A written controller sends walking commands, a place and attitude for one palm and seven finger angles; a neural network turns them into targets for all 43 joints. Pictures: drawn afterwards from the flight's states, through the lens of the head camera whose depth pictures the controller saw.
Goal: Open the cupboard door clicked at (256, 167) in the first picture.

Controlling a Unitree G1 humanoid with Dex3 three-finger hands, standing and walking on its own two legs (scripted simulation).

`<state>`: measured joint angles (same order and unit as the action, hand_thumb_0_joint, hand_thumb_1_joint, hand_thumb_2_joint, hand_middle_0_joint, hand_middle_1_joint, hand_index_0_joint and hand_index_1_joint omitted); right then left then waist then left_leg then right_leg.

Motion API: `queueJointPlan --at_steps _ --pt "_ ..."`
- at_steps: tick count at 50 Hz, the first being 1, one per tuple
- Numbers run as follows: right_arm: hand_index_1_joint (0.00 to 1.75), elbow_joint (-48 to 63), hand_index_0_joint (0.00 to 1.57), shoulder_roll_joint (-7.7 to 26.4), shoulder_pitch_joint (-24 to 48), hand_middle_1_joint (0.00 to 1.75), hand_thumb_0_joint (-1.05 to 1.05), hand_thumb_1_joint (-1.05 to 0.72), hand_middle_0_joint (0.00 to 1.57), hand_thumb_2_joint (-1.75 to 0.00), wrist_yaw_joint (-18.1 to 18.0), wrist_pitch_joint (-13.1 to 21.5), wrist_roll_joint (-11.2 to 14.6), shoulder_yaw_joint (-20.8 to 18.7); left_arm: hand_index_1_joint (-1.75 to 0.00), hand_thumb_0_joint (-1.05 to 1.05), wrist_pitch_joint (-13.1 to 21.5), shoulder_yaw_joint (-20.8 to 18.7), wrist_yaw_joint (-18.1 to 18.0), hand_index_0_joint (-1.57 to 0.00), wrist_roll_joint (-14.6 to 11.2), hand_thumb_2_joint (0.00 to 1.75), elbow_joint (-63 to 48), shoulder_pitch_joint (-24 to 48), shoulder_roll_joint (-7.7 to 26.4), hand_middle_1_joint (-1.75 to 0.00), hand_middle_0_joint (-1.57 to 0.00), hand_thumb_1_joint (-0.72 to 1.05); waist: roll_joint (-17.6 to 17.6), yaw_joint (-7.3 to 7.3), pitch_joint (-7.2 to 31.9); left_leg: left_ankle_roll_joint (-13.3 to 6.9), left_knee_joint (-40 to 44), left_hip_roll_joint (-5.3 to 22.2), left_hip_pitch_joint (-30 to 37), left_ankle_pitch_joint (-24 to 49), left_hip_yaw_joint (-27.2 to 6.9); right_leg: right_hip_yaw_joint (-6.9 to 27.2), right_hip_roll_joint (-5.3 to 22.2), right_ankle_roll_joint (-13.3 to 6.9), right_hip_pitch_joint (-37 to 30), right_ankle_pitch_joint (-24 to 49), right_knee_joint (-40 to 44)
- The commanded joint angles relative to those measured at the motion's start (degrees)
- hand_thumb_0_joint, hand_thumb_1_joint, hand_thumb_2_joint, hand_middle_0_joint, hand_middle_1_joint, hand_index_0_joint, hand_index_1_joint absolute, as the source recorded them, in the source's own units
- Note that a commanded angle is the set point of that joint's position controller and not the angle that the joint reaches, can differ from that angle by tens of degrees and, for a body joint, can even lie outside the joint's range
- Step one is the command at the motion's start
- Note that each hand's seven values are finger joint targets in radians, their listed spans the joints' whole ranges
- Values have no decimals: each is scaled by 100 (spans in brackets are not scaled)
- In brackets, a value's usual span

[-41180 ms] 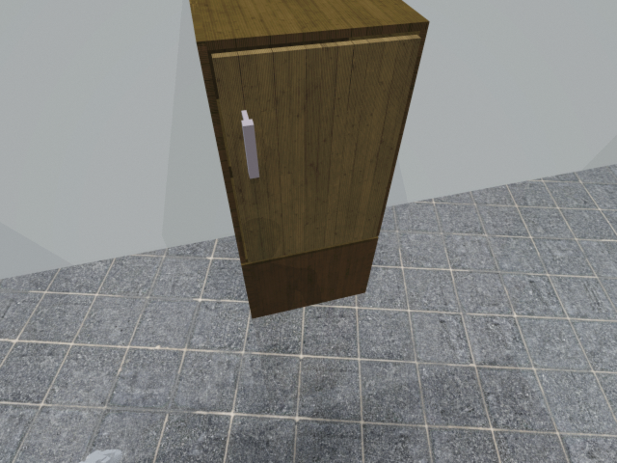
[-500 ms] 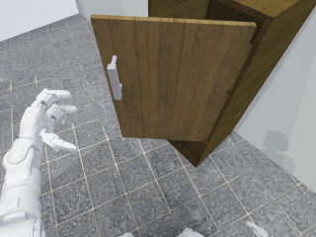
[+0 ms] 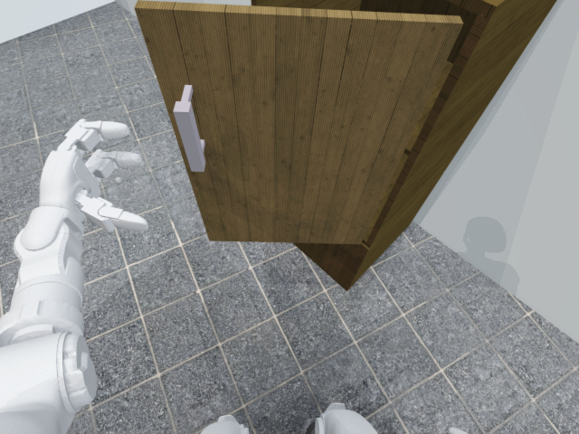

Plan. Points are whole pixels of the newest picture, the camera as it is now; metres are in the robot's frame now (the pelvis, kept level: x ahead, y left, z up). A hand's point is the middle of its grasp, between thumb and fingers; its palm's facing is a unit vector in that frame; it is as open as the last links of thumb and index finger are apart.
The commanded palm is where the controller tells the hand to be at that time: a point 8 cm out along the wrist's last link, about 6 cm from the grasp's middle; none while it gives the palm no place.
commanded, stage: move the hooked fingers beside the handle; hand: left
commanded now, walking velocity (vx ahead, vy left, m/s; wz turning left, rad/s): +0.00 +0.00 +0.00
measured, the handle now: (193, 130) +0.55 +0.14 +0.06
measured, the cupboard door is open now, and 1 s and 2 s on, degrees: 44 44 44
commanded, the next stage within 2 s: slide the fingers in behind the handle in 1.16 s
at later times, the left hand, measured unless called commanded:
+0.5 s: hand (138, 149) +0.50 +0.21 +0.07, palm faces -0.04 -1.00 +0.00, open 14.0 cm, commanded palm +0.47 +0.26 +0.07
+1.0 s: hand (142, 159) +0.48 +0.20 +0.07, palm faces -0.04 -1.00 -0.01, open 14.0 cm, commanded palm +0.46 +0.25 +0.06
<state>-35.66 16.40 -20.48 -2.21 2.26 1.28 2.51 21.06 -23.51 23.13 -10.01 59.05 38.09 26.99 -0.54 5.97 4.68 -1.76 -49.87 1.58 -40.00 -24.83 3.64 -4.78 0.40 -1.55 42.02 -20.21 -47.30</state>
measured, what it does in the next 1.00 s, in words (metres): stands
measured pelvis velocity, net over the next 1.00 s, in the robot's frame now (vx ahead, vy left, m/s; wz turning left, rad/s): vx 0.01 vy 0.01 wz -0.01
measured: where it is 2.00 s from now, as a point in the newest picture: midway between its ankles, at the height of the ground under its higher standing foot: outside the picture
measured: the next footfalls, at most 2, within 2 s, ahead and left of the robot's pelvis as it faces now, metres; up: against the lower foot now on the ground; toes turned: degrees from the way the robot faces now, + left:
none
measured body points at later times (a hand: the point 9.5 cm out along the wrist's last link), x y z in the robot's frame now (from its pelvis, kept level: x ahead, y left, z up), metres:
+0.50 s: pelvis +0.00 +0.00 -0.01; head +0.12 +0.02 +0.42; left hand +0.49 +0.26 +0.08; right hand -0.01 -0.27 -0.12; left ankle -0.01 +0.10 -0.70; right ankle +0.02 -0.11 -0.70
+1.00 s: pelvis +0.01 +0.01 -0.01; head +0.11 +0.02 +0.43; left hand +0.48 +0.25 +0.07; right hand +0.04 -0.26 -0.12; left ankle -0.01 +0.10 -0.70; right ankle +0.02 -0.11 -0.70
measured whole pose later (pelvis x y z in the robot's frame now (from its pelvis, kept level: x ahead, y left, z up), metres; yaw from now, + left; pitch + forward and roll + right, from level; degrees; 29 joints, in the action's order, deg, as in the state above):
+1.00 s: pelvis +0.01 +0.01 -0.01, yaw -1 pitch +19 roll -2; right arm -33.8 15.8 -21.7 -0.1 -2.7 0.3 2.2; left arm 21.7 -22.5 18.5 -7.1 62.9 44.9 26.9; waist -1.1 7.8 6.1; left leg -2.2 -53.3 2.2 -45.1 -26.9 3.6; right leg -4.6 -0.1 -1.1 46.7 -21.3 -49.4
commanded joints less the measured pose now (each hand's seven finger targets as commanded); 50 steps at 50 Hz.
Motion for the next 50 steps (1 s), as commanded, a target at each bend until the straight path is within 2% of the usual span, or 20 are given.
queueJointPlan --at_steps 1,5,8,12,13,15,17,21,24,25,27,32,34,37,38,42,43,45,48,50 --pt "30 384 20 947 -633 30 0 -90 20 -90 -93 47 -35 -365 -120 0 488 -142 -40 -30 -69 30 -989 2692 1626 -120 -30 -50 -445 106 2137 10 494 -93 871 1898 -488 425 -146 10 -1178 1652 335" --pt "30 296 20 993 -743 30 0 -90 20 -90 -90 -9 -43 -355 -120 0 462 -166 -58 -30 -11 30 -616 3059 1751 -120 -30 -50 -417 218 2148 15 443 -81 709 1640 -533 425 -153 28 -987 1382 325" --pt "30 278 20 1008 -872 30 0 -90 20 -90 -65 -55 -84 -369 -120 0 475 -238 -74 -30 28 30 -643 3202 1841 -120 -30 -50 -627 197 2565 36 349 -67 950 2017 -565 407 -178 19 -965 1604 219" --pt "30 296 20 1027 -1009 30 0 -90 20 -90 -26 -164 -102 -366 -120 0 396 -316 -116 -30 89 30 -357 3169 1952 -120 -30 -50 -381 234 2521 15 282 -46 745 2184 -546 395 -209 34 -1013 1801 175" --pt "30 311 20 1029 -1003 30 0 -90 20 -90 -17 -185 -105 -363 -120 0 377 -286 -128 -30 110 30 -341 3263 1939 -120 -30 -50 -530 250 2453 17 281 -54 680 2045 -519 415 -201 42 -935 1704 191" --pt "30 323 20 1054 -1041 30 0 -90 20 -90 -12 -224 -116 -355 -120 0 357 -400 -205 -30 168 30 -281 3437 2147 -120 -30 -50 -454 279 2335 -1 275 -56 469 1834 -518 428 -199 43 -926 1562 206" --pt "30 347 20 1050 -1113 30 0 -90 20 -90 2 -255 -137 -355 -120 0 427 -396 -235 -30 228 30 -446 3620 2207 -120 -30 -50 -685 276 2615 13 240 -51 682 2047 -548 425 -225 25 -922 1667 140" --pt "30 416 20 1047 -1198 30 0 -90 20 -90 50 -317 -164 -389 -120 0 445 -506 -246 -30 178 30 -368 3126 2119 -120 -30 -50 -604 187 2833 15 180 -32 800 2398 -526 385 -251 2 -1003 1926 86" --pt "30 458 20 1018 -1154 30 0 -90 20 -90 77 -386 -141 -370 -120 0 354 -354 -187 -30 190 30 -283 2986 1949 -120 -30 -50 -640 194 2538 14 238 -30 625 2201 -463 396 -247 28 -954 1829 153" --pt "30 454 20 1040 -1168 30 0 -90 20 -90 72 -410 -135 -380 -120 0 340 -422 -205 -30 193 30 -292 3010 2054 -120 -30 -50 -452 212 2438 -5 242 -25 520 2076 -473 395 -248 33 -954 1753 169" --pt "30 486 20 1051 -1187 30 0 -90 20 -90 49 -436 -139 -374 -120 0 388 -502 -218 -30 214 30 -514 3222 2245 -120 -30 -50 -575 211 2592 -9 251 -31 577 2124 -468 423 -253 30 -1043 1818 147" --pt "30 426 20 1000 -1173 30 0 -90 20 -90 65 -426 -143 -415 -120 0 550 -384 -255 -30 124 30 -900 3227 1952 -120 -30 -50 -844 224 2863 56 177 12 1163 2636 -551 357 -277 14 -817 1927 108" --pt "30 366 20 974 -1137 30 0 -90 20 -90 70 -416 -129 -414 -120 0 476 -147 -254 -30 109 30 -629 3171 1595 -120 -30 -50 -661 313 2522 44 202 20 1063 2442 -560 324 -282 30 -643 1766 165" --pt "30 359 20 1004 -1158 30 0 -90 20 -90 54 -430 -135 -406 -120 0 448 -246 -290 -30 166 30 -700 3257 1800 -120 -30 -50 -761 262 2604 56 206 10 1091 2583 -588 323 -269 13 -687 1824 112" --pt "30 379 20 973 -1128 30 0 -90 20 -90 66 -423 -139 -416 -120 0 440 -150 -304 -30 167 30 -727 3166 1622 -120 -30 -50 -809 258 2661 72 197 18 1198 2631 -591 299 -266 20 -614 1798 114" --pt "30 418 20 947 -1079 30 0 -90 20 -90 105 -422 -131 -412 -120 0 471 -149 -362 -30 103 30 -836 2918 1509 -120 -30 -50 -813 172 2657 114 179 39 1305 3014 -608 277 -275 8 -664 1971 86" --pt "30 420 20 945 -1069 30 0 -90 20 -90 117 -431 -129 -421 -120 0 459 -92 -387 -30 97 30 -860 2939 1431 -120 -30 -50 -640 211 2614 104 185 45 1274 2987 -620 263 -276 22 -660 1976 89" --pt "30 442 20 945 -1034 30 0 -90 20 -90 119 -443 -122 -430 -120 0 432 -141 -443 -30 128 30 -770 2797 1458 -120 -30 -50 -562 165 2528 94 202 26 1124 2839 -580 280 -262 24 -731 1947 106" --pt "30 427 20 931 -1009 30 0 -90 20 -90 119 -446 -121 -409 -120 0 458 29 -504 -30 199 30 -766 3112 1342 -120 -30 -50 -662 256 2409 102 206 19 1133 2635 -608 270 -259 21 -564 1767 92" --pt "30 436 20 940 -981 30 0 -90 20 -90 117 -426 -123 -421 -120 0 507 -47 -571 -30 194 30 -806 3164 1397 -120 -30 -50 -472 251 2447 73 206 -4 1006 2365 -588 301 -259 24 -670 1708 108"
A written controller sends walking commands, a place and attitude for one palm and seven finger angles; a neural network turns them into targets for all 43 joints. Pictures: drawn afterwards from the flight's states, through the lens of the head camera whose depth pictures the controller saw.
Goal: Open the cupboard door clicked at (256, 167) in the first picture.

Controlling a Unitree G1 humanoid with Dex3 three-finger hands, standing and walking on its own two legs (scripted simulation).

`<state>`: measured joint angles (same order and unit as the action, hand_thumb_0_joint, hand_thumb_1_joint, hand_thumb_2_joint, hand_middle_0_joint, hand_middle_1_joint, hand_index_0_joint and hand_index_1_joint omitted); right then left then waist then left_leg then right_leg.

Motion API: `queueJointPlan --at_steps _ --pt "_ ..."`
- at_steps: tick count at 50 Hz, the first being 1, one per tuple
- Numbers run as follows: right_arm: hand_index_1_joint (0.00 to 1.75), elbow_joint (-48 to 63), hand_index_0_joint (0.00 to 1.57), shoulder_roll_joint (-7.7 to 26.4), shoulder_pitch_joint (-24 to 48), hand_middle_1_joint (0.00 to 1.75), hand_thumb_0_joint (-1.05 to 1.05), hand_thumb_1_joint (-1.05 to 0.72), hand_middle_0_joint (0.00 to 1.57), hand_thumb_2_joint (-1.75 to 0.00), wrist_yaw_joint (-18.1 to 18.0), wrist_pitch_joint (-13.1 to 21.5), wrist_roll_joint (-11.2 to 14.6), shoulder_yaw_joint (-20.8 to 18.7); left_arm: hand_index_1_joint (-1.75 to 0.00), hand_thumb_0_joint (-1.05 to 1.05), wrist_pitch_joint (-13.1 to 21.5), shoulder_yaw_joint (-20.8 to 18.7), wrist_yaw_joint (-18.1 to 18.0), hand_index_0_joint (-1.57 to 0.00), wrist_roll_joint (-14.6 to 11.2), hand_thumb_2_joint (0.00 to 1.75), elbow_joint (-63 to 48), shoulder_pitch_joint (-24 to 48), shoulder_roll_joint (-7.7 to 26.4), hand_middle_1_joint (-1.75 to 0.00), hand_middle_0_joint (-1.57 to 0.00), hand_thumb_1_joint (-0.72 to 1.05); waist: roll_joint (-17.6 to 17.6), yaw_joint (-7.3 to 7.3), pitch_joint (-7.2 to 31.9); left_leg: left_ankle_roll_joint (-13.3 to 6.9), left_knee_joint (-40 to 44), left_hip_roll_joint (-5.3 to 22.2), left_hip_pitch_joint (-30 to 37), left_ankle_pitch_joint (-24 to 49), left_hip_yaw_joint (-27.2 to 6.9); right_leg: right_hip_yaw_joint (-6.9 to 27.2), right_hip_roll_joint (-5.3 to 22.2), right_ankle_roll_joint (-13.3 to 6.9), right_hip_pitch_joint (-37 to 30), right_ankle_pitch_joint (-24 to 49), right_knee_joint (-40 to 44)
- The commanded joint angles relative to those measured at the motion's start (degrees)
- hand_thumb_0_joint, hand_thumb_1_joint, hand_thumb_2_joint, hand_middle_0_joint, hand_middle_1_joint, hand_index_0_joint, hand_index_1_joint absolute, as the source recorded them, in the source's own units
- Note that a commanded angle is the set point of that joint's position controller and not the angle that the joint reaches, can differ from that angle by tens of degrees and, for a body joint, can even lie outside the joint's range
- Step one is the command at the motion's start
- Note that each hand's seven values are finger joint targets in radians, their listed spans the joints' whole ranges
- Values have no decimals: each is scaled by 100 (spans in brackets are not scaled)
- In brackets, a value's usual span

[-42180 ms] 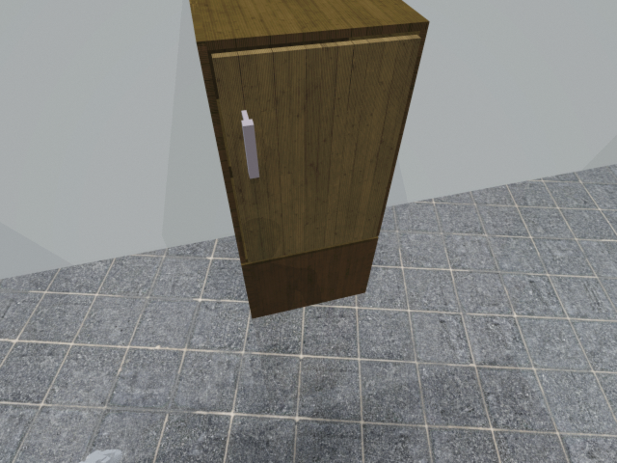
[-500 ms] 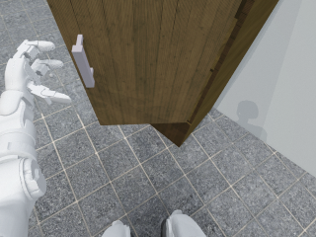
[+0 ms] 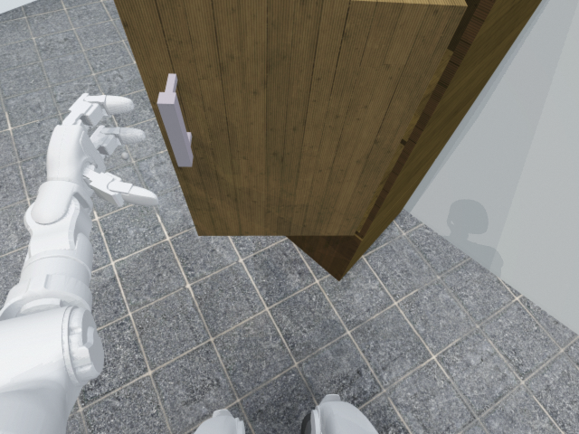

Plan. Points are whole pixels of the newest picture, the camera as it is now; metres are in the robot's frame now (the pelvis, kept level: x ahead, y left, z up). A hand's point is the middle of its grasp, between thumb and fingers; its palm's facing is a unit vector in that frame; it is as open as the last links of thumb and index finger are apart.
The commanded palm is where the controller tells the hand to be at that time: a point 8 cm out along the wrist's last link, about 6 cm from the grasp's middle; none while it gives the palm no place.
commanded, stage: move the hooked fingers beside the handle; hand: left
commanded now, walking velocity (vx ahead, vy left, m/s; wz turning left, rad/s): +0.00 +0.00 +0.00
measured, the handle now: (179, 122) +0.54 +0.14 +0.07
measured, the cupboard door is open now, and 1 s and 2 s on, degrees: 44 44 45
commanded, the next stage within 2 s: slide the fingers in behind the handle in 0.16 s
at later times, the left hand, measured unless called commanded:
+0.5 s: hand (137, 154) +0.48 +0.18 +0.08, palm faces -0.03 -1.00 -0.01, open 14.0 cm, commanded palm +0.45 +0.23 +0.07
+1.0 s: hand (156, 156) +0.47 +0.16 +0.07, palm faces -0.02 -1.00 +0.00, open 14.0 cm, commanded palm +0.45 +0.21 +0.07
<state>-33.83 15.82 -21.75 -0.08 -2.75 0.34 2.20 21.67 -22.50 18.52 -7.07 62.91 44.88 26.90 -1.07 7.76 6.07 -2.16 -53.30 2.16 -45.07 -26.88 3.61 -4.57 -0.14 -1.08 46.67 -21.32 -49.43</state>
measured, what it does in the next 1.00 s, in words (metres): stands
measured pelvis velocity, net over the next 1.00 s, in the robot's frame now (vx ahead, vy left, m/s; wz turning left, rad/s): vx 0.00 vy -0.01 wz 0.00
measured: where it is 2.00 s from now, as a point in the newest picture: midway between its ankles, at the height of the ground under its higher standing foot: outside the picture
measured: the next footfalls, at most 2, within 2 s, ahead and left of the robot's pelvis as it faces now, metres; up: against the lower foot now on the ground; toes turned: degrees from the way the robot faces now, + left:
none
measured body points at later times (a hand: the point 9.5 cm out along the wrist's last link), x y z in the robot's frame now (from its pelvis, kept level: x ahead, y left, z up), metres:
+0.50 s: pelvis -0.01 -0.01 +0.00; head +0.11 +0.00 +0.43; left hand +0.47 +0.24 +0.08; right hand +0.00 -0.28 -0.11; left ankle -0.02 +0.09 -0.69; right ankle +0.02 -0.11 -0.69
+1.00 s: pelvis +0.00 -0.01 +0.00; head +0.10 +0.00 +0.44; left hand +0.47 +0.21 +0.08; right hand +0.03 -0.27 -0.12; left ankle -0.02 +0.09 -0.69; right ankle +0.02 -0.11 -0.69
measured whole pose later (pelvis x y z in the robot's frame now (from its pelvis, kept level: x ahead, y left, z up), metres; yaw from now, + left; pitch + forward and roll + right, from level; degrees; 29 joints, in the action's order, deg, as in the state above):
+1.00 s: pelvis +0.00 -0.01 +0.00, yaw +0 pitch +18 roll -1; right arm -35.1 15.3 -22.0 0.6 -1.4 0.2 2.0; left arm 23.1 -20.0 13.4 -6.6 62.4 45.4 22.1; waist -1.2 7.8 6.1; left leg -1.8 -53.2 2.1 -44.9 -26.5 3.7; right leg -4.3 -0.2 -1.6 47.0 -21.4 -50.2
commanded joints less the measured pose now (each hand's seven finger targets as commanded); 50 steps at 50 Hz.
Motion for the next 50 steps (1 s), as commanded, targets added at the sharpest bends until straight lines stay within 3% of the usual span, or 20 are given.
queueJointPlan --at_steps 1,2,11,13,15,16,18,21,23,24,28,30,33,35,37,39,41,44,46,50 --pt "30 261 20 999 -854 30 0 -90 20 -90 -113 85 -36 -370 -120 0 492 -153 -113 -30 -107 30 -1308 2634 1458 -120 -30 -50 -643 82 2394 105 512 -77 1579 2675 -568 301 -197 -43 -1154 1926 279" --pt "30 236 20 989 -859 30 0 -90 20 -90 -107 88 -39 -366 -120 0 520 -172 -116 -30 -80 30 -1337 2734 1506 -120 -30 -50 -669 69 2543 132 517 -80 1640 2704 -600 303 -198 -35 -1207 1930 264" --pt "30 280 20 1018 -844 30 0 -90 20 -90 -151 112 -7 -331 -120 0 442 -315 -7 -30 -108 30 -971 2509 1737 -120 -30 -50 -369 61 2367 40 538 -131 1102 2249 -488 392 -185 -33 -1555 1962 315" --pt "30 286 20 997 -823 30 0 -90 20 -90 -145 120 -6 -322 -120 0 444 -252 46 -30 -104 30 -978 2486 1656 -120 -30 -50 -524 49 2423 54 536 -130 1158 2208 -466 398 -184 -29 -1486 1891 329" --pt "30 268 20 1000 -838 30 0 -90 20 -90 -152 133 1 -332 -120 0 437 -167 60 -30 -136 30 -922 2488 1540 -120 -30 -50 -293 90 2293 41 571 -123 1038 2043 -480 397 -186 -17 -1480 1780 371" --pt "30 279 20 983 -836 30 0 -90 20 -90 -151 146 -2 -325 -120 0 437 -23 89 -30 -177 30 -949 2599 1341 -120 -30 -50 -455 138 2250 26 548 -141 1094 2070 -461 397 -188 -33 -1406 1807 369" --pt "30 210 20 1030 -884 30 0 -90 20 -90 -158 149 -6 -348 -120 0 426 -188 55 -30 -174 30 -907 2638 1554 -120 -30 -50 -371 123 2325 39 545 -125 1059 1975 -478 408 -182 -15 -1391 1699 383" --pt "30 240 20 1005 -922 30 0 -90 20 -90 -145 174 -24 -362 -120 0 467 -124 -20 -30 -146 30 -1080 2622 1435 -120 -30 -50 -508 85 2500 38 538 -140 1202 2154 -500 384 -184 -39 -1413 1806 333" --pt "30 174 20 990 -904 30 0 -90 20 -90 -127 171 -18 -359 -120 0 439 -36 -70 -30 -115 30 -994 2703 1348 -120 -30 -50 -483 157 2368 41 523 -126 1159 2016 -482 393 -184 -10 -1272 1687 375" --pt "30 159 20 1003 -926 30 0 -90 20 -90 -129 173 -22 -369 -120 0 437 -145 -118 -30 -118 30 -993 2732 1448 -120 -30 -50 -313 147 2364 28 535 -131 1053 1933 -483 413 -179 1 -1364 1654 392" --pt "30 202 20 988 -930 30 0 -90 20 -90 -123 172 -41 -348 -120 0 461 -293 -218 -30 -38 30 -1132 2749 1678 -120 -30 -50 -588 58 2580 42 519 -154 1089 2153 -456 440 -169 -19 -1548 1905 321" --pt "30 264 20 943 -889 30 0 -90 20 -90 -96 179 -28 -354 -120 0 461 -169 -244 -30 -41 30 -1098 2474 1423 -120 -30 -50 -517 26 2514 37 531 -165 1062 2160 -414 447 -177 -22 -1603 1955 347" --pt "30 272 20 945 -895 30 0 -90 20 -90 -76 176 -33 -365 -120 0 462 -152 -254 -30 -77 30 -1098 2341 1319 -120 -30 -50 -527 1 2515 55 534 -143 1181 2321 -419 406 -192 -28 -1553 2043 325" --pt "30 253 20 952 -891 30 0 -90 20 -90 -72 177 -24 -373 -120 0 437 -98 -293 -30 -97 30 -1129 2499 1254 -120 -30 -50 -293 72 2384 36 571 -144 1025 2125 -409 418 -185 -5 -1598 1963 370" --pt "30 287 20 946 -908 30 0 -90 20 -90 -63 180 -39 -385 -120 0 493 -154 -320 -30 -72 30 -1352 2435 1297 -120 -30 -50 -528 -22 2687 55 562 -155 1272 2403 -428 407 -187 -32 -1660 2133 308" --pt "30 260 20 897 -859 30 0 -90 20 -90 -34 192 -23 -384 -120 0 475 110 -342 -30 -109 30 -1285 2359 900 -120 -30 -50 -529 57 2427 67 556 -135 1339 2379 -411 369 -189 -22 -1426 2049 366" --pt "30 201 20 931 -900 30 0 -90 20 -90 -57 190 -27 -385 -120 0 483 74 -391 -30 -117 30 -1128 2498 970 -120 -30 -50 -121 117 2175 40 578 -132 1110 2190 -467 348 -200 -23 -1446 1943 363" --pt "30 221 20 894 -845 30 0 -90 20 -90 -36 218 -36 -402 -120 0 563 156 -461 -30 -80 30 -1437 2541 829 -120 -30 -50 -515 40 2558 83 572 -153 1407 2346 -454 362 -177 -32 -1451 1992 321" --pt "30 192 20 901 -865 30 0 -90 20 -90 -28 223 -44 -400 -120 0 558 156 -514 -30 -81 30 -1250 2447 794 -120 -30 -50 -340 71 2383 73 554 -145 1358 2407 -475 334 -191 -38 -1394 2022 324" --pt "30 183 20 870 -808 30 0 -90 20 -90 -11 240 -48 -389 -120 0 570 192 -605 -30 -22 30 -1193 2506 704 -120 -30 -50 -369 40 2327 90 573 -166 1259 2234 -459 347 -174 -37 -1381 1912 312"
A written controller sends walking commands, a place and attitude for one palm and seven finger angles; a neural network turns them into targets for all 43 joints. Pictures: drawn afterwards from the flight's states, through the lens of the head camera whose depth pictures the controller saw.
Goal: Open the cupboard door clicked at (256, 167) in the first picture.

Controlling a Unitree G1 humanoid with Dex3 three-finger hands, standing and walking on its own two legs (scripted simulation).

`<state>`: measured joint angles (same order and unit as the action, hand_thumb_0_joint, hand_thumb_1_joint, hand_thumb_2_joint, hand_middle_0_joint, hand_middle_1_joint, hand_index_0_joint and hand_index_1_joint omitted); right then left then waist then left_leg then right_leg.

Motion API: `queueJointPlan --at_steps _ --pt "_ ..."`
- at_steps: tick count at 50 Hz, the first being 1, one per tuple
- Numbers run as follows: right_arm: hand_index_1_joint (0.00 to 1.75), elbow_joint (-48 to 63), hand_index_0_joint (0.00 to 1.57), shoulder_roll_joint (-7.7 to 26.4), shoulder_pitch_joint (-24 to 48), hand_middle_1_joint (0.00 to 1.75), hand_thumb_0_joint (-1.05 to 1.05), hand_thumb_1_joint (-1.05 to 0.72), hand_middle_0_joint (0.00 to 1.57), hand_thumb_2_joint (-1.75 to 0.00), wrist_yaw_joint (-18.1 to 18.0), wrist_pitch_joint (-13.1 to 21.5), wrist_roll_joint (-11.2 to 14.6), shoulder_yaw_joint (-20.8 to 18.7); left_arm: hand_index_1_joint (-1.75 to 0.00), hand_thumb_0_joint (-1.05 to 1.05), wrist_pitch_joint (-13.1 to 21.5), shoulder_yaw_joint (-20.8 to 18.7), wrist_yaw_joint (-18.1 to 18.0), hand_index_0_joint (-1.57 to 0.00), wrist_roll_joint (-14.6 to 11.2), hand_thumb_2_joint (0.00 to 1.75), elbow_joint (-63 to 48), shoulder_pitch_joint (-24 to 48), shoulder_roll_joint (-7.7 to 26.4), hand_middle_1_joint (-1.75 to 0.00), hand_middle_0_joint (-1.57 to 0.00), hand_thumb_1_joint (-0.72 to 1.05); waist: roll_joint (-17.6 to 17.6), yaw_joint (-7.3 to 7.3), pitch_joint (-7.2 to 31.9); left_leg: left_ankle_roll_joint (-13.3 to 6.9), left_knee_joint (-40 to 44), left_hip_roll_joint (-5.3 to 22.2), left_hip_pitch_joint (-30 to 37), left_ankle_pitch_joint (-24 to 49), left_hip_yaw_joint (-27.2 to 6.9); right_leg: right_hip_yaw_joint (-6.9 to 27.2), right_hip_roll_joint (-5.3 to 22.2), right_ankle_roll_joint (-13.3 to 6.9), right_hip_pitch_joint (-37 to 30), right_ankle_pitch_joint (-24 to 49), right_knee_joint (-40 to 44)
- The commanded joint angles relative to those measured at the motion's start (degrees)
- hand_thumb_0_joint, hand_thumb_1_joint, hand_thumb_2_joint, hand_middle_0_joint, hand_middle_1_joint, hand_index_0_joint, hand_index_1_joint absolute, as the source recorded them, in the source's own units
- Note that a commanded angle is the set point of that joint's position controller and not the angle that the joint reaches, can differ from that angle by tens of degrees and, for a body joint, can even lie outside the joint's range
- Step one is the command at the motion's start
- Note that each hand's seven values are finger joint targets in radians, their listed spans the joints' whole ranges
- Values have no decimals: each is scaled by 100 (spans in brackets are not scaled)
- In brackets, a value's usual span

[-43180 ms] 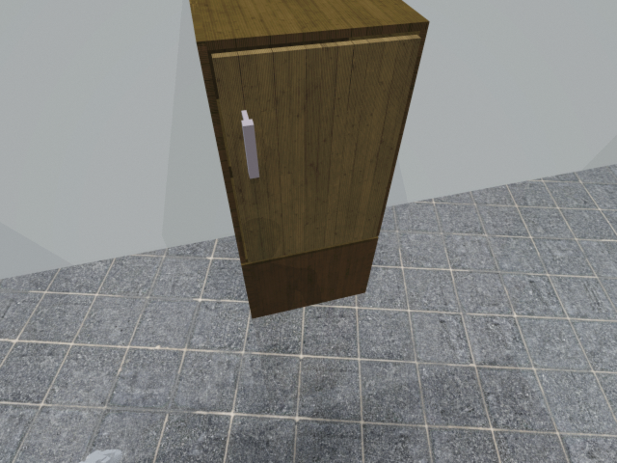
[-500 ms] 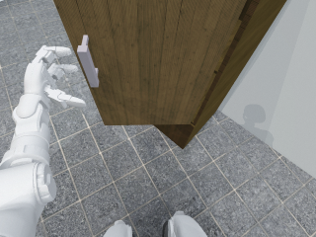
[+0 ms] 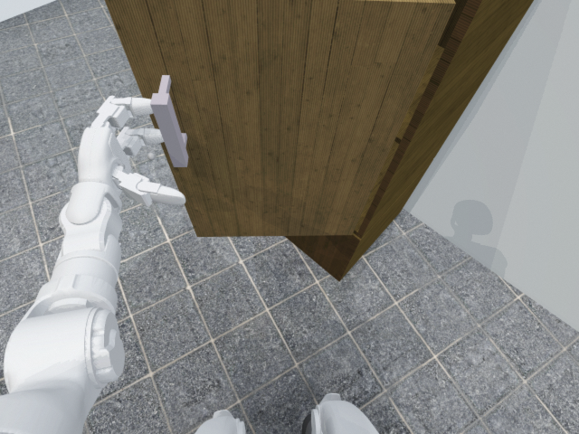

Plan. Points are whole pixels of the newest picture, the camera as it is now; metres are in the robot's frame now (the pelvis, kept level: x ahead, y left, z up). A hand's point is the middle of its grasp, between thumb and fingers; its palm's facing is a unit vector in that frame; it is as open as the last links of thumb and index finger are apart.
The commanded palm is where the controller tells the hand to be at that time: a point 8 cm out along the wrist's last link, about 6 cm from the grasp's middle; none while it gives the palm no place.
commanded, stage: slide the fingers in behind the handle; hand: left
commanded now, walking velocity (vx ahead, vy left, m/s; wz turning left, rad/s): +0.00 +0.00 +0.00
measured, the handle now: (173, 123) +0.54 +0.14 +0.07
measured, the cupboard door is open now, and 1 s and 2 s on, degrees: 44 45 49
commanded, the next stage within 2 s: close the thumb around the handle in 0.86 s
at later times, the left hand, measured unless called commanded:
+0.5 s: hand (178, 153) +0.48 +0.13 +0.07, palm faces -0.03 -1.00 +0.00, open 14.0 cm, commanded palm +0.45 +0.18 +0.07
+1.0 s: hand (182, 155) +0.48 +0.12 +0.08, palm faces -0.01 -1.00 -0.01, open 14.0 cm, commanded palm +0.45 +0.18 +0.07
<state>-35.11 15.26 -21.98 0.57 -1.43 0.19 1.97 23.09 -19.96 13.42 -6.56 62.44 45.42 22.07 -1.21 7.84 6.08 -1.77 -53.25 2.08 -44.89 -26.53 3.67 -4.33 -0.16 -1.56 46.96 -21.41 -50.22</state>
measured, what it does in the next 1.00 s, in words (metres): stands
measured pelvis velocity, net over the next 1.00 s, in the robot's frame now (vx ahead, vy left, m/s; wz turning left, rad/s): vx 0.00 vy -0.01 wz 0.00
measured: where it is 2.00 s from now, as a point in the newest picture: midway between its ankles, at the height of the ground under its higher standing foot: outside the picture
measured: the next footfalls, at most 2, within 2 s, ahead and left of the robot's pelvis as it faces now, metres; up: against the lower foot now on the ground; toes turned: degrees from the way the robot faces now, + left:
none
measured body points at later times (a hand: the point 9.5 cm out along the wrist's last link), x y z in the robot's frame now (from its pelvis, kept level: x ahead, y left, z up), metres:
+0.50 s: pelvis +0.00 +0.00 +0.00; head +0.10 +0.00 +0.44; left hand +0.48 +0.18 +0.08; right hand +0.01 -0.26 -0.12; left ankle -0.01 +0.10 -0.69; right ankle +0.02 -0.11 -0.69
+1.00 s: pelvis +0.00 -0.01 +0.00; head +0.10 -0.01 +0.44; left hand +0.47 +0.18 +0.08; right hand +0.03 -0.27 -0.12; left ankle -0.01 +0.10 -0.69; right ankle +0.02 -0.11 -0.69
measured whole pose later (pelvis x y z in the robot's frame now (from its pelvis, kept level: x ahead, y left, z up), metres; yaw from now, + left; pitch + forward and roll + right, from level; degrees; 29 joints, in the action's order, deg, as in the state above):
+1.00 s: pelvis +0.00 -0.01 +0.00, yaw +0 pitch +18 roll +0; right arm -35.5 15.5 -21.5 0.9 -0.3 -0.1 1.5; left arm 24.6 -17.9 7.9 -4.9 63.4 47.1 18.3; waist -1.3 7.9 5.7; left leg -1.1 -53.0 2.0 -44.8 -26.0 3.8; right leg -4.0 -0.2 -2.3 47.6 -21.6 -51.3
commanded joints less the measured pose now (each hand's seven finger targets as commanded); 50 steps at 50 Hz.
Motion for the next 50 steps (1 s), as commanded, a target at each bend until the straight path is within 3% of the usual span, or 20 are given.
queueJointPlan --at_steps 1,2,4,7,12,14,18,23,25,27,28,30,33,36,39,42,43,44,48,50 --pt "30 333 20 934 -788 30 0 -90 20 -90 -76 114 -37 -363 -120 0 470 -16 -97 -30 -70 30 -1293 2597 1174 -120 -30 -50 -472 51 2397 51 542 -156 1374 2366 -487 306 -174 -6 -1368 2000 346" --pt "30 305 20 945 -806 30 0 -90 20 -90 -70 114 -43 -380 -120 0 493 -158 -140 -30 -64 30 -1320 2582 1311 -120 -30 -50 -384 11 2574 59 517 -154 1399 2396 -494 327 -182 12 -1432 2027 340" --pt "30 315 20 891 -737 30 0 -90 20 -90 -51 134 -31 -360 -120 0 478 124 -162 -30 -70 30 -1189 2543 916 -120 -30 -50 -369 67 2374 69 548 -159 1339 2232 -480 304 -177 15 -1330 1899 377" --pt "30 270 20 947 -780 30 0 -90 20 -90 -72 131 -37 -350 -120 0 439 -31 -226 -30 -37 30 -950 2660 1147 -120 -30 -50 -121 114 2187 29 554 -178 1018 1945 -459 341 -173 28 -1390 1806 396" --pt "30 270 20 906 -773 30 0 -90 20 -90 -61 168 -52 -371 -120 0 540 160 -279 -30 9 30 -1227 2860 921 -120 -30 -50 -465 125 2550 72 487 -156 1406 2226 -514 304 -176 16 -1219 1880 307" --pt "30 240 20 925 -792 30 0 -90 20 -90 -47 174 -59 -378 -120 0 499 129 -333 -30 -27 30 -1012 2763 859 -120 -30 -50 -187 135 2403 67 505 -154 1264 2061 -513 292 -187 26 -1220 1755 344" --pt "30 252 20 905 -805 30 0 -90 20 -90 -35 177 -78 -382 -120 0 516 157 -443 -30 45 30 -1162 2864 843 -120 -30 -50 -431 102 2603 77 494 -171 1364 2194 -510 295 -177 16 -1237 1848 297" --pt "30 269 20 881 -811 30 0 -90 20 -90 12 166 -89 -387 -120 0 492 136 -581 -30 43 30 -1128 2559 724 -120 -30 -50 -180 40 2462 66 523 -176 1213 2259 -451 293 -187 22 -1424 2023 327" --pt "30 299 20 906 -810 30 0 -90 20 -90 0 145 -74 -390 -120 0 458 26 -621 -30 90 30 -1042 2479 902 -120 -30 -50 48 22 2358 36 563 -198 943 2005 -409 340 -178 29 -1591 1960 362" --pt "30 301 20 890 -805 30 0 -90 20 -90 -22 145 -78 -377 -120 0 507 60 -654 -30 156 30 -1186 2744 936 -120 -30 -50 -287 40 2434 41 547 -207 1086 2040 -410 354 -167 21 -1478 1949 341" --pt "30 286 20 860 -789 30 0 -90 20 -90 -12 155 -79 -366 -120 0 519 202 -667 -30 163 30 -1145 2809 753 -120 -30 -50 -358 74 2357 57 558 -205 1126 1962 -436 332 -168 16 -1357 1831 347" --pt "30 260 20 893 -813 30 0 -90 20 -90 -21 184 -89 -393 -120 0 581 94 -710 -30 140 30 -1154 2893 861 -120 -30 -50 -102 94 2414 39 548 -203 1079 1858 -446 352 -174 25 -1436 1774 367" --pt "30 270 20 851 -796 30 0 -90 20 -90 -10 216 -95 -398 -120 0 650 213 -662 -30 109 30 -1314 2710 644 -120 -30 -50 -396 24 2769 73 497 -200 1428 2325 -437 336 -170 11 -1476 2105 292" --pt "30 259 20 890 -842 30 0 -90 20 -90 -14 185 -83 -396 -120 0 544 123 -626 -30 85 30 -995 2423 747 -120 -30 -50 79 43 2453 24 547 -208 1064 2186 -404 335 -179 25 -1670 2176 343" --pt "30 290 20 881 -778 30 0 -90 20 -90 -28 159 -55 -382 -120 0 470 98 -605 -30 105 30 -961 2483 808 -120 -30 -50 116 34 2238 8 590 -239 804 1830 -329 403 -150 38 -1733 2019 429" --pt "30 295 20 859 -770 30 0 -90 20 -90 -30 188 -71 -393 -120 0 553 91 -602 -30 85 30 -1253 2632 810 -120 -30 -50 -295 -4 2600 26 535 -246 1122 2021 -339 416 -154 21 -1709 2115 373" --pt "30 288 20 860 -777 30 0 -90 20 -90 -33 190 -67 -395 -120 0 562 57 -600 -30 88 30 -1171 2512 849 -120 -30 -50 -109 -20 2546 29 537 -244 1041 2026 -354 410 -148 22 -1754 2126 363" --pt "30 315 20 836 -734 30 0 -90 20 -90 -27 199 -56 -380 -120 0 550 237 -579 -30 52 30 -1114 2469 594 -120 -30 -50 34 43 2417 13 557 -244 970 1935 -332 414 -157 38 -1741 2100 410" --pt "30 296 20 875 -728 30 0 -90 20 -90 -52 208 -46 -371 -120 0 548 80 -579 -30 81 30 -1045 2606 874 -120 -30 -50 -4 50 2357 -3 552 -268 783 1694 -309 473 -141 48 -1784 1968 428" --pt "30 281 20 885 -716 30 0 -90 20 -90 -68 223 -41 -365 -121 0 520 -5 -566 -31 102 35 -977 2713 1029 -121 -31 -39 52 57 2274 -10 548 -280 587 1506 -288 528 -118 61 -1865 1849 460"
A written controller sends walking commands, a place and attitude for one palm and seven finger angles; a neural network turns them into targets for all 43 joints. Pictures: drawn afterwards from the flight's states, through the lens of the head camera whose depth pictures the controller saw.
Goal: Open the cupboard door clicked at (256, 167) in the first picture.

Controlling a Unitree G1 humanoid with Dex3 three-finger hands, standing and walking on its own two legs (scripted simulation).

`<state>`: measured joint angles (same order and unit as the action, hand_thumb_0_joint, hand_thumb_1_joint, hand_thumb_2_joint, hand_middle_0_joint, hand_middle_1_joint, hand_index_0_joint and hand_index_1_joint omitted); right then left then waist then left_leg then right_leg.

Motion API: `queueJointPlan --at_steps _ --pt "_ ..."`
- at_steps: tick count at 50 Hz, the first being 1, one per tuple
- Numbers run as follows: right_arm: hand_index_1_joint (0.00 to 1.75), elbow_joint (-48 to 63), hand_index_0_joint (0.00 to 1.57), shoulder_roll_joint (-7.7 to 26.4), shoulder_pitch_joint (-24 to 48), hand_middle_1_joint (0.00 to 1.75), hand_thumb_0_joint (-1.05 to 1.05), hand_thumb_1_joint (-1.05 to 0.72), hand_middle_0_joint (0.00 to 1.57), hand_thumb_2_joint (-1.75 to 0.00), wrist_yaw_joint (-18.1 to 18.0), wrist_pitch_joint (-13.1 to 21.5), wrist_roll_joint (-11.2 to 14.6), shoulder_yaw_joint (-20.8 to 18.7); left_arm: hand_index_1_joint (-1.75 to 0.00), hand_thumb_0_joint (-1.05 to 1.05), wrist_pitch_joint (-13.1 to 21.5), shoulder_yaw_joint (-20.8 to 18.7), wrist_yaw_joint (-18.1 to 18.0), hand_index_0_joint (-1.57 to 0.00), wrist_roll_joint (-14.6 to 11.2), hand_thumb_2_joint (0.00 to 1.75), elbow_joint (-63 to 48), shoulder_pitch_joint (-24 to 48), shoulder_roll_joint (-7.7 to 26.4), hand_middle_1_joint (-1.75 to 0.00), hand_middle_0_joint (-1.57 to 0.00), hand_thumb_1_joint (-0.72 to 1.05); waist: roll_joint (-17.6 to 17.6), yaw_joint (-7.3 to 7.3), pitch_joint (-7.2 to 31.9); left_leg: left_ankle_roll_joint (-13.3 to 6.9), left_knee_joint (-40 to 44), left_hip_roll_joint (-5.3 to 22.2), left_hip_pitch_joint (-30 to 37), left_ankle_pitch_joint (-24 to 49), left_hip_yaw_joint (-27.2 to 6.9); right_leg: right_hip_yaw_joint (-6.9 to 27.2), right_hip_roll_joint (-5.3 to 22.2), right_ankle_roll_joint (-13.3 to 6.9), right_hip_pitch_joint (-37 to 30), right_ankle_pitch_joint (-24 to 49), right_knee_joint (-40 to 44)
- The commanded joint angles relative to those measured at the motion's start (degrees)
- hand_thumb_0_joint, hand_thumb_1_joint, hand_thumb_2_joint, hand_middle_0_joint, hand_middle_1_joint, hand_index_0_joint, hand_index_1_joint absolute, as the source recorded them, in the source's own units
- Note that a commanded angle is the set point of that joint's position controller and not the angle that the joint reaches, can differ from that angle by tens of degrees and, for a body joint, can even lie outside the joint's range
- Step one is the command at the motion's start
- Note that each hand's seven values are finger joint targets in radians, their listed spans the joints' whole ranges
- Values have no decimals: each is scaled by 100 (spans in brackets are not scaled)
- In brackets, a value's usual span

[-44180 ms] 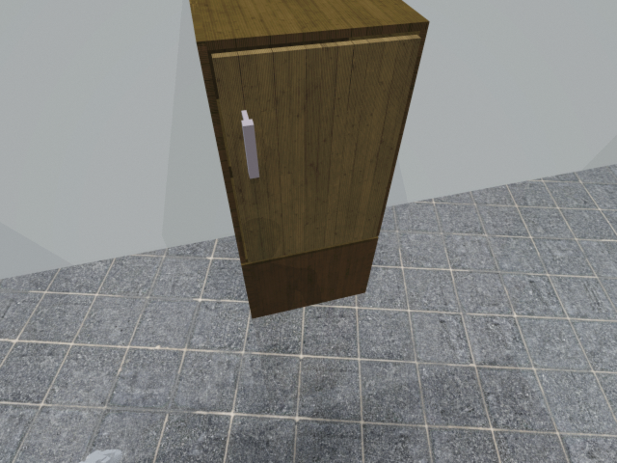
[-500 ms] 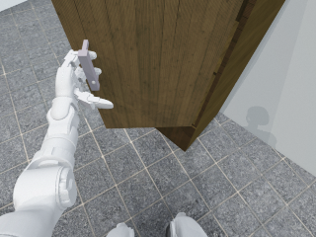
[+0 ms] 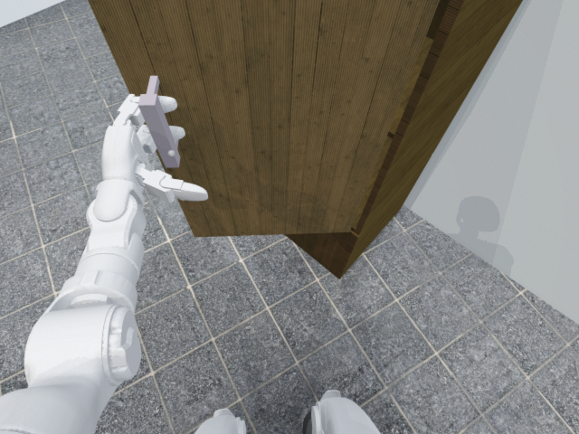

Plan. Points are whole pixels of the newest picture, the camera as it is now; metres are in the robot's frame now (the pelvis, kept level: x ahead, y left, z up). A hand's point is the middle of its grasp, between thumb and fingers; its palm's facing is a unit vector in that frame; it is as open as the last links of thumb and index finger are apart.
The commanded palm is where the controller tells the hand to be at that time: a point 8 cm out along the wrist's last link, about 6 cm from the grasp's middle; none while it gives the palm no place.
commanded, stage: close the thumb around the handle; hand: left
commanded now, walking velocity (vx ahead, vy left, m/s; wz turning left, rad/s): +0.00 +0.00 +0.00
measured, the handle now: (163, 124) +0.55 +0.15 +0.07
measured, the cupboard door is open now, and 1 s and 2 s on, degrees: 45 49 85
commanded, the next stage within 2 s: pull the door open along its arc in 0.66 s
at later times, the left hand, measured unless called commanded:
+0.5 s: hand (166, 153) +0.49 +0.14 +0.08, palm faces -0.02 -1.00 -0.01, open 6.8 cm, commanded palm +0.45 +0.19 +0.08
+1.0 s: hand (173, 166) +0.46 +0.13 +0.08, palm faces -0.03 -1.00 -0.01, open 6.2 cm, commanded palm +0.40 +0.18 +0.08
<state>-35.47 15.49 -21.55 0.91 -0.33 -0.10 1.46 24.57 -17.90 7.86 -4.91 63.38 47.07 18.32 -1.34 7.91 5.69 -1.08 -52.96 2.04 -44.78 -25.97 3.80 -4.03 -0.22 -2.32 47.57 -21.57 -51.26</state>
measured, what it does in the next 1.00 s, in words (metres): stands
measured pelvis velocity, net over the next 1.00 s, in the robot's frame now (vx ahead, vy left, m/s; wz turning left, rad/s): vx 0.01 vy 0.01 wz -0.02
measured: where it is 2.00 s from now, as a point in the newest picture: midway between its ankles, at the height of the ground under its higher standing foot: outside the picture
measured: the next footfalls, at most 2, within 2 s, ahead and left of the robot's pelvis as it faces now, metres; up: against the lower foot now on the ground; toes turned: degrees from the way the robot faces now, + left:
none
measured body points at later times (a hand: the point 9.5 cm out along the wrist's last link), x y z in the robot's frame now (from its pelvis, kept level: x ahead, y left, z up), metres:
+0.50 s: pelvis +0.00 +0.01 +0.00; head +0.11 +0.00 +0.44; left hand +0.48 +0.20 +0.08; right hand +0.02 -0.26 -0.12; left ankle -0.01 +0.11 -0.69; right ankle +0.03 -0.10 -0.69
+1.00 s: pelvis +0.01 +0.01 +0.00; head +0.10 +0.00 +0.45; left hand +0.46 +0.18 +0.08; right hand +0.04 -0.25 -0.12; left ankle -0.01 +0.11 -0.69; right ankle +0.03 -0.10 -0.69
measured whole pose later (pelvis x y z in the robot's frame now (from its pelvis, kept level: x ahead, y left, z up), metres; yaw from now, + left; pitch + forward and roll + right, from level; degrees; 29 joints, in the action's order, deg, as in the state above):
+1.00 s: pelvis +0.01 +0.01 +0.00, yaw -1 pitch +17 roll +0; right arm -34.9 14.9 -22.4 1.8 -0.8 0.2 0.7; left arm 23.7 -15.3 6.4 -6.4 53.2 37.8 14.3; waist -1.9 6.5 6.7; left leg -1.5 -51.3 1.9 -42.0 -26.2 4.9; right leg -2.7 -0.4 -1.7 45.3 -21.5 -49.9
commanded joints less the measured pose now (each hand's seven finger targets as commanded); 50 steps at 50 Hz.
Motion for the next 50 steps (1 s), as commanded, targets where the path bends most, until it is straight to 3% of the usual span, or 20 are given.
queueJointPlan --at_steps 1,3,6,8,11,12,16,21,23,24,26,28,29,30,32,34,38,39,47,50 --pt "30 356 20 873 -771 30 0 -90 20 -90 -116 114 -16 -312 -122 0 384 -304 4 -31 -63 37 -1096 2518 1519 -122 -31 -33 -44 15 2374 -93 505 -285 619 1537 -300 503 -124 116 -1962 1948 533" --pt "30 337 20 841 -762 30 0 -90 20 -90 -117 124 -12 -315 -123 0 406 -164 62 -32 -72 42 -1207 2602 1372 -123 -32 -22 -124 48 2567 -77 476 -274 771 1665 -320 485 -117 126 -1925 2051 504" --pt "30 334 20 854 -781 30 0 -90 20 -90 -130 150 -5 -314 -125 0 400 -55 128 -33 -145 49 -1150 2659 1229 -125 -33 -5 -80 129 2513 -91 451 -263 827 1734 -343 451 -138 119 -1820 2088 488" --pt "30 297 20 878 -802 30 0 -90 20 -90 -125 152 -9 -329 -126 0 403 -193 145 -34 -144 54 -1215 2607 1411 -126 -34 6 -237 42 2687 -61 445 -254 922 1838 -360 457 -133 111 -1839 2117 458" --pt "30 299 20 866 -802 30 0 -90 20 -90 -116 154 -3 -326 -128 0 363 -18 178 -35 -185 61 -1117 2581 1171 -128 -35 23 -70 130 2477 -83 453 -250 886 1806 -367 416 -154 112 -1748 2069 498" --pt "30 279 20 887 -822 30 0 -90 20 -90 -112 152 -10 -337 -128 0 373 -158 162 -36 -180 64 -1191 2590 1331 -128 -36 28 -137 67 2574 -69 460 -244 902 1809 -369 423 -146 119 -1763 2056 492" --pt "30 299 20 880 -838 30 0 -90 20 -90 -105 136 -21 -330 -131 0 366 -99 132 -37 -172 73 -1175 2558 1262 -131 -37 51 -96 75 2515 -76 476 -249 910 1877 -397 387 -159 105 -1752 2073 477" --pt "30 310 20 876 -831 30 0 -90 20 -90 -84 143 -27 -349 -134 0 401 2 100 -39 -160 85 -1342 2527 1111 -134 -39 79 -362 44 2669 -38 458 -222 1257 2095 -433 330 -170 77 -1544 2065 434" --pt "30 286 20 865 -829 30 0 -90 20 -90 -59 139 -31 -347 -135 0 381 20 73 -40 -177 90 -1222 2387 1021 -135 -40 90 -109 41 2620 -28 479 -214 1186 2049 -433 320 -174 103 -1590 2048 470" --pt "30 271 20 881 -832 30 0 -90 20 -90 -63 133 -36 -348 -135 0 377 -105 48 -40 -179 90 -1200 2383 1164 -135 -40 90 25 38 2515 -42 497 -211 1037 1947 -414 336 -173 111 -1666 2027 491" --pt "30 333 20 898 -822 30 0 -90 20 -90 -79 123 -32 -345 -135 0 406 -181 47 -40 -138 90 -1291 2367 1314 -135 -40 90 -74 -16 2539 -55 507 -238 974 1978 -402 360 -169 85 -1788 2115 449" --pt "30 317 20 826 -804 30 0 -90 20 -90 -53 120 -34 -350 -135 0 439 48 39 -40 -102 90 -1465 2424 1010 -135 -40 90 -389 -17 2685 -12 497 -218 1287 2217 -426 322 -166 85 -1625 2170 423" --pt "30 290 20 861 -828 30 0 -90 20 -90 -54 109 -40 -370 -135 0 426 -165 -7 -40 -127 90 -1370 2260 1196 -135 -40 90 -190 -50 2593 -7 499 -197 1260 2244 -435 297 -173 82 -1622 2165 437" --pt "30 316 20 861 -801 30 0 -90 20 -90 -51 100 -30 -355 -135 0 407 -114 -19 -40 -148 90 -1330 2142 1132 -135 -40 90 -59 -44 2506 -13 537 -204 1166 2152 -418 300 -177 93 -1671 2117 468" --pt "30 321 20 852 -795 30 0 -90 20 -90 -58 104 -37 -343 -135 0 440 -110 -43 -40 -122 90 -1459 2318 1168 -135 -40 90 -179 -46 2588 -16 528 -204 1232 2253 -430 304 -170 87 -1663 2186 426" --pt "30 310 20 828 -765 30 0 -90 20 -90 -47 102 -38 -345 -135 0 428 73 -69 -40 -103 90 -1361 2308 914 -135 -40 90 -166 16 2391 -4 542 -191 1257 2169 -432 277 -175 89 -1494 2062 463" --pt "30 312 20 850 -783 30 0 -90 20 -90 -41 105 -51 -373 -135 0 497 1 -137 -40 -59 90 -1533 2308 1017 -135 -40 90 -251 -43 2643 20 523 -189 1413 2341 -471 276 -171 84 -1519 2116 407" --pt "30 283 20 832 -771 30 0 -90 20 -90 -44 112 -61 -370 -135 0 507 73 -153 -40 -56 90 -1560 2516 941 -135 -40 90 -272 23 2661 21 500 -185 1437 2341 -460 278 -166 96 -1498 2145 408" --pt "30 566 20 775 -565 30 0 -90 20 -90 17 108 20 -390 -135 0 384 175 -98 -40 -210 90 -2116 838 595 -135 -40 90 -111 -327 2597 3 668 -191 1420 2586 -341 272 -171 68 -1988 2443 502" --pt "30 757 20 715 -391 30 0 -90 20 -90 41 133 73 -422 -135 0 289 289 -119 -40 -327 90 -2851 -21 362 -135 -40 90 193 -470 2553 -45 808 -227 1225 2424 -210 319 -140 75 -2517 2666 609"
